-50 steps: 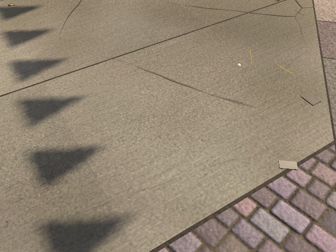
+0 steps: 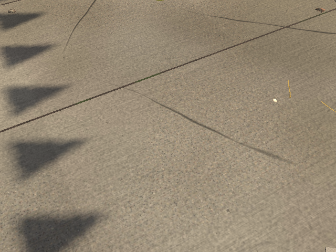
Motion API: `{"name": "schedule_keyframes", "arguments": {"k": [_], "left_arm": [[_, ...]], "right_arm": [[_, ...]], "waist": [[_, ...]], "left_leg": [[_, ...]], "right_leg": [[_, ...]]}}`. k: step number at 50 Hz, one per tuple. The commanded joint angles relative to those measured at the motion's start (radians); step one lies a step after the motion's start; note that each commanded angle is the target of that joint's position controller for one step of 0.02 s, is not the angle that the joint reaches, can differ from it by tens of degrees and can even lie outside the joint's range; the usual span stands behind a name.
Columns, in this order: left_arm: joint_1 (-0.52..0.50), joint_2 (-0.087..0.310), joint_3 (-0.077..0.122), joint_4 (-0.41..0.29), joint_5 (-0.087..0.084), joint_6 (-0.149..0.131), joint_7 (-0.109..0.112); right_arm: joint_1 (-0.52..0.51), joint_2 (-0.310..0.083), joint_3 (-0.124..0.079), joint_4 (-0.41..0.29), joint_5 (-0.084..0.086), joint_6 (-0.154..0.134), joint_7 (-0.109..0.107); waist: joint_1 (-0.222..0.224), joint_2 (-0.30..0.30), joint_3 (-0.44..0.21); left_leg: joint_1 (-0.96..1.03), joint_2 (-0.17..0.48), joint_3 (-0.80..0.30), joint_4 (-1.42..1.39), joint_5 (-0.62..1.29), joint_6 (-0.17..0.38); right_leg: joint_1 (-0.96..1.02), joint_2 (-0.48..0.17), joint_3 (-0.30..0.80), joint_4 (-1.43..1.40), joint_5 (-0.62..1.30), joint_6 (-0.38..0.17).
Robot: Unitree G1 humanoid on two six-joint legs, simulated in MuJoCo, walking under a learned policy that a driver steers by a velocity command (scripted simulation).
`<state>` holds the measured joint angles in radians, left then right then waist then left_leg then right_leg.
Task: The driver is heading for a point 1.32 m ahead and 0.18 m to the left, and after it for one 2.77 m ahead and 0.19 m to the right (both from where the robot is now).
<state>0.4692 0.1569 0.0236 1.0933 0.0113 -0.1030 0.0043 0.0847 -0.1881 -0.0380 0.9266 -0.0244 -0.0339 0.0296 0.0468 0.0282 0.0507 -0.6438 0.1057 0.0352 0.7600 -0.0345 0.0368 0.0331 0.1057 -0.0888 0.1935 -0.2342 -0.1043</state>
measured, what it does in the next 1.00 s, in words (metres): walks ahead: left foot, then right foot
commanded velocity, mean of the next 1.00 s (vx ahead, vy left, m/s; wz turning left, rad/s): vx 0.50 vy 0.00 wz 0.00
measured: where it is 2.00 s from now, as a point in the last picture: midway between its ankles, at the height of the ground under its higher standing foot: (181, 136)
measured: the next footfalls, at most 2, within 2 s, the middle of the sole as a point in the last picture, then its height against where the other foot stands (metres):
left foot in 0.18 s outside the picture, level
right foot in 0.72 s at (202, 227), level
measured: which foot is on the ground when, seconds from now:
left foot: up 0.00-0.16, down 0.18-0.74, up 0.76-1.00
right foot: down 0.00-0.18, up 0.20-0.70, down 0.72-1.00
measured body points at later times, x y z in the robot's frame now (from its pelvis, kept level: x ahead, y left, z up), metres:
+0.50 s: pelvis +0.28 +0.05 +0.00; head +0.30 +0.06 +0.45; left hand +0.40 +0.28 -0.14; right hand +0.21 -0.19 -0.14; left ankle +0.24 +0.10 -0.74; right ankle +0.40 -0.11 -0.68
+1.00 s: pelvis +0.55 -0.01 +0.00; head +0.57 -0.02 +0.45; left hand +0.52 +0.24 -0.14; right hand +0.64 -0.26 -0.14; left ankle +0.61 +0.14 -0.67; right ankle +0.54 -0.06 -0.74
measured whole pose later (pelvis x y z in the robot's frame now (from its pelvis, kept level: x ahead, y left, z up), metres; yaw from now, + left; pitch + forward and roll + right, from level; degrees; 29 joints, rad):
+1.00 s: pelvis +0.55 -0.01 +0.00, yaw +0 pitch +0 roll +0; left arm 0.39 0.18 0.05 1.05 0.01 -0.10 0.00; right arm 0.20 -0.21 -0.06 0.95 -0.04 -0.04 0.02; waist 0.01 0.04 0.03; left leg -0.58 0.10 0.00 1.01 -0.19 0.04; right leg -0.10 0.08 -0.10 0.27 -0.17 -0.10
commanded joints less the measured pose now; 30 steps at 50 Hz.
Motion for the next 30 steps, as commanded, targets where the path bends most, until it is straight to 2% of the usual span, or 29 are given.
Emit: {"name": "schedule_keyframes", "arguments": {"k": [1,3,5,6,7,8,9,10,11,12,13,14,15,16,18,21,25,30], "left_arm": [[0.085,0.118,0.014,-0.016,0.003,-0.009,0.009],[0.100,0.125,0.015,-0.007,0.011,-0.006,0.015],[0.076,0.138,0.018,-0.008,0.016,-0.005,0.021],[0.060,0.149,0.022,-0.010,0.017,-0.004,0.023],[0.048,0.160,0.025,-0.010,0.018,-0.002,0.023],[0.025,0.163,0.026,-0.015,0.012,0.002,0.021],[0.016,0.137,0.016,-0.044,0.000,-0.001,0.017],[0.147,0.025,-0.002,-0.058,-0.041,0.003,0.003],[0.072,0.133,0.027,-0.052,-0.013,0.007,0.006],[-0.028,0.135,0.032,-0.090,-0.005,0.004,0.003],[-0.078,0.122,0.032,-0.101,-0.001,0.000,0.001],[-0.088,0.108,0.035,-0.100,0.010,0.008,-0.002],[-0.065,0.083,0.032,-0.096,0.022,0.024,-0.009],[-0.044,0.063,0.031,-0.093,0.026,0.036,-0.015],[-0.079,0.059,0.032,-0.107,0.031,0.051,-0.022],[-0.221,0.076,0.034,-0.158,0.029,0.062,-0.029],[-0.390,0.069,0.024,-0.216,0.015,0.060,-0.033],[-0.519,0.073,0.017,-0.262,0.010,0.052,-0.031]], "right_arm": [[-0.120,-0.030,0.002,-0.080,0.006,-0.012,0.000],[-0.153,-0.040,0.001,-0.098,0.005,-0.018,-0.001],[-0.126,-0.055,-0.006,-0.099,0.005,-0.026,-0.006],[-0.070,-0.067,-0.013,-0.084,0.003,-0.031,-0.012],[0.036,-0.086,-0.025,-0.051,0.003,-0.037,-0.020],[0.201,-0.106,-0.039,0.005,-0.004,-0.046,-0.028],[0.374,-0.176,-0.061,0.043,-0.030,-0.053,-0.039],[0.429,-0.271,-0.086,0.049,-0.042,-0.049,-0.035],[0.354,-0.220,-0.079,0.044,0.000,-0.033,-0.024],[0.235,-0.167,-0.062,0.025,0.011,-0.035,-0.020],[0.183,-0.108,-0.046,0.021,0.007,-0.044,-0.016],[0.178,-0.076,-0.036,0.031,0.005,-0.052,-0.019],[0.185,-0.041,-0.024,0.049,0.009,-0.058,-0.024],[0.216,-0.050,-0.023,0.063,0.008,-0.066,-0.027],[0.269,-0.073,-0.025,0.086,0.013,-0.078,-0.030],[0.321,-0.096,-0.025,0.097,0.012,-0.079,-0.031],[0.389,-0.089,-0.016,0.107,0.012,-0.076,-0.030],[0.472,-0.097,-0.014,0.136,0.004,-0.073,-0.041]], "waist": [[0.013,-0.093,0.060],[0.016,-0.096,0.063],[-0.016,-0.102,0.048],[-0.045,-0.112,0.018],[-0.089,-0.114,-0.036],[-0.161,-0.094,-0.116],[-0.219,-0.035,-0.226],[-0.160,0.199,-0.350],[-0.150,0.040,-0.304],[-0.108,0.023,-0.137],[-0.086,-0.023,-0.063],[-0.057,-0.022,-0.026],[-0.025,-0.013,-0.017],[-0.016,0.018,-0.021],[-0.007,0.015,-0.003],[-0.026,0.020,0.031],[-0.068,0.031,0.049],[-0.107,0.045,0.061]], "left_leg": [[0.013,-0.052,0.062,-0.107,0.045,0.007],[0.004,-0.064,0.063,-0.152,0.008,0.027],[0.071,-0.091,0.069,-0.196,-0.067,0.060],[0.153,-0.120,0.079,-0.212,-0.113,0.078],[0.268,-0.150,0.085,-0.240,-0.135,0.098],[0.470,-0.154,0.083,-0.311,-0.077,0.123],[0.736,0.024,-0.105,-0.313,-0.145,0.172],[1.017,0.335,-0.620,-0.394,-0.177,0.341],[0.933,0.293,-0.691,-0.482,-0.274,0.325],[0.775,0.259,-0.519,-0.511,-0.273,0.284],[0.652,0.216,-0.418,-0.549,-0.172,0.250],[0.572,0.171,-0.332,-0.567,-0.089,0.214],[0.512,0.124,-0.254,-0.588,-0.050,0.175],[0.490,0.126,-0.232,-0.591,0.008,0.181],[0.482,0.107,-0.182,-0.604,0.089,0.183],[0.506,0.083,-0.135,-0.637,0.115,0.172],[0.555,0.056,-0.085,-0.640,0.203,0.147],[0.702,0.090,-0.071,-0.603,0.298,0.154]], "right_leg": [[-0.017,-0.269,0.128,-0.049,0.515,-0.073],[0.063,-0.296,0.129,-0.015,0.581,-0.084],[0.105,-0.314,0.115,0.056,0.749,-0.080],[0.111,-0.316,0.105,0.126,0.884,-0.070],[0.114,-0.309,0.096,0.246,0.973,-0.060],[0.049,-0.280,0.069,0.429,0.920,-0.043],[-0.161,-0.240,0.046,0.697,0.609,-0.028],[-0.544,-0.042,0.000,1.104,-0.186,0.021],[-0.639,-0.064,0.137,1.187,-0.235,0.003],[-0.681,-0.117,0.143,1.153,-0.141,-0.001],[-0.653,-0.148,0.142,1.097,-0.080,0.000],[-0.609,-0.171,0.140,1.044,-0.057,0.005],[-0.555,-0.186,0.136,1.000,-0.037,0.014],[-0.527,-0.184,0.126,0.975,-0.039,0.023],[-0.558,-0.191,0.105,0.936,-0.021,0.042],[-0.662,-0.213,0.074,0.828,0.085,0.066],[-0.678,-0.200,0.033,0.608,0.200,0.082],[-0.674,-0.163,0.003,0.440,0.212,0.053]]}}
